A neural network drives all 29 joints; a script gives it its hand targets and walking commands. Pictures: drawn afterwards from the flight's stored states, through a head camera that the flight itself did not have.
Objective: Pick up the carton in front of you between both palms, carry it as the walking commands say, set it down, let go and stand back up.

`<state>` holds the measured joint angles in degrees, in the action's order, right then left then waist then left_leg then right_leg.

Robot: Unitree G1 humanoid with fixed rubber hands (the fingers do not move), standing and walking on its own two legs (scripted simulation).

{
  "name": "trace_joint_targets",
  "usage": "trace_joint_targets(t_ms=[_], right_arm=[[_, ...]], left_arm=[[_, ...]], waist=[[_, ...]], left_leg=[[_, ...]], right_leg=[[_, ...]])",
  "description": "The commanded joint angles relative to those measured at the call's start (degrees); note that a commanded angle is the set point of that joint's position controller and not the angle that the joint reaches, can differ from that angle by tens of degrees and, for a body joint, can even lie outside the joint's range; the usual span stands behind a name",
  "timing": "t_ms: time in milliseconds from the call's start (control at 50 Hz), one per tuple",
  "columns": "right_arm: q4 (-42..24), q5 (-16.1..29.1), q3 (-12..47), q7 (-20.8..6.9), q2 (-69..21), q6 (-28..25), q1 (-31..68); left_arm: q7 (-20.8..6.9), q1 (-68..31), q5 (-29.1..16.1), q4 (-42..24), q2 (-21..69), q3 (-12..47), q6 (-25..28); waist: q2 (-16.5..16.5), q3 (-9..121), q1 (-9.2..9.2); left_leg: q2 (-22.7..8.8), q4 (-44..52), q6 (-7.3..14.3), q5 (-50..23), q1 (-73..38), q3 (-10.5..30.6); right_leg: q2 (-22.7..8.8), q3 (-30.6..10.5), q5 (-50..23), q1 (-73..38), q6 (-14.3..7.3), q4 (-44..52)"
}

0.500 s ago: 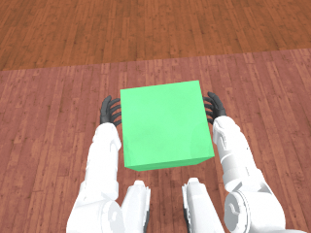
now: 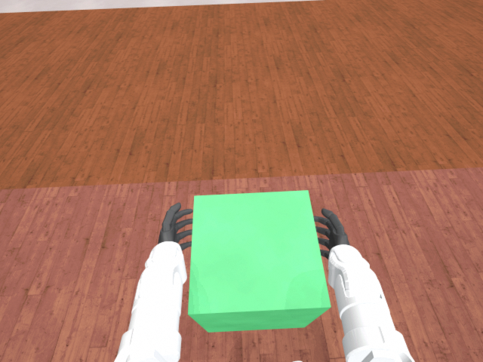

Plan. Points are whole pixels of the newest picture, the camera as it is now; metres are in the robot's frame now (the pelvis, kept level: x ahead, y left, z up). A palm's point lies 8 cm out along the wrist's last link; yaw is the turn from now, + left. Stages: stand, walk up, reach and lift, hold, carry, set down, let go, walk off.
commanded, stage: reach and lift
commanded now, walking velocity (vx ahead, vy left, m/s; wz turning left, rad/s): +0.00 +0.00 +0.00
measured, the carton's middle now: (254, 267) +0.31 +0.00 -0.10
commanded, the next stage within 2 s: hold in 1.18 s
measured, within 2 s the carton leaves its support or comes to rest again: neither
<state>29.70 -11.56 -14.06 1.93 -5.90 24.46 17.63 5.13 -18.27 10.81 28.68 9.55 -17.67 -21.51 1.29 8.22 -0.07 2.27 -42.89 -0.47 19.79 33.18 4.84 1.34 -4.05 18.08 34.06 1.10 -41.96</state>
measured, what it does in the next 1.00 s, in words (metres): stands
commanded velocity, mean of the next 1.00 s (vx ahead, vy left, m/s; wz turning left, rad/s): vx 0.00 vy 0.00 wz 0.00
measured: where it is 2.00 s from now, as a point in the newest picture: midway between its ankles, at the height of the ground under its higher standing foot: outside the picture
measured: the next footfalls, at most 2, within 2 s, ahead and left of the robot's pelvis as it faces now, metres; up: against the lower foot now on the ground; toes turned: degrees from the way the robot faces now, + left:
none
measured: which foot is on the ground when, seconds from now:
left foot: down 0.00-1.00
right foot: down 0.00-1.00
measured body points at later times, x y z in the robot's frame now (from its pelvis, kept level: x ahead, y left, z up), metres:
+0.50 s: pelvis -0.01 +0.00 +0.03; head -0.03 -0.01 +0.47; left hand +0.31 +0.15 +0.05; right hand +0.30 -0.15 +0.04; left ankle +0.01 +0.12 -0.71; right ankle +0.03 -0.13 -0.71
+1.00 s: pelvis +0.01 -0.01 +0.03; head -0.02 -0.01 +0.48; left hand +0.32 +0.15 +0.06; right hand +0.30 -0.15 +0.05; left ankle +0.01 +0.12 -0.71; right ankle +0.03 -0.13 -0.71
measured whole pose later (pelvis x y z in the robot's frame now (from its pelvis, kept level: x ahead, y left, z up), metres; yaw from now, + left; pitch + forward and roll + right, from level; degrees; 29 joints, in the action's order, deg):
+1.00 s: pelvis +0.01 -0.01 +0.03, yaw +0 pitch -5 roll +0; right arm 17.6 -15.8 -11.6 1.0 -8.5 39.7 14.2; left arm 0.3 -16.8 17.1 19.3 9.2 -15.4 -36.1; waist 0.4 -0.4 -0.3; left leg 1.1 -22.5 -0.7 12.3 5.4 5.7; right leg 1.0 -3.7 10.8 6.2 0.5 -21.7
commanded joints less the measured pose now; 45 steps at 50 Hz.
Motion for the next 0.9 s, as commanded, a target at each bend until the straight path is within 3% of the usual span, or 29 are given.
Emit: trace_joint_targets(t_ms=[0,120,300,480,880], right_arm=[[-7.3,11.0,34.1,-14.8,-58.1,-0.9,32.5],[-11.9,11.6,34.6,-15.6,-57.1,4.7,31.4],[-8.7,8.0,27.5,-17.1,-56.1,7.6,37.3],[-10.3,8.7,29.4,-16.9,-59.1,7.4,41.1],[-17.6,10.7,32.7,-15.1,-58.2,10.4,30.5]], left_arm=[[-16.7,-23.7,-8.9,3.1,62.0,36.1,-3.9],[-18.2,-21.9,-9.1,0.0,61.0,36.0,-9.3],[-20.1,-27.7,-5.0,3.5,59.5,27.9,-11.9],[-21.1,-32.8,-5.7,1.1,59.3,29.4,-11.3],[-20.8,-23.2,-7.1,-6.8,55.5,32.6,-13.8]], waist=[[-0.8,20.6,-0.47],[-0.5,12.9,-0.68],[0.1,2.8,-0.09],[-1.3,8.9,-0.25],[-1.6,9.0,-0.19]], left_leg=[[3.8,9.9,-0.2,-20.6,-14.5,0.8],[2.7,16.9,-0.6,-20.6,-21.5,0.8],[1.5,21.6,0.6,-5.1,-19.4,0.0],[2.6,20.5,0.7,-8.0,-22.1,-0.9],[3.6,22.7,0.1,-20.5,-27.8,-0.7]], right_leg=[[4.6,-0.3,-18.9,-20.8,-1.3,7.7],[4.1,0.1,-17.0,-26.7,-1.3,14.8],[3.6,1.3,-4.6,-27.2,-1.9,17.9],[3.4,0.8,-7.4,-30.4,-1.3,18.3],[3.6,0.1,-21.1,-36.4,-0.3,21.4]])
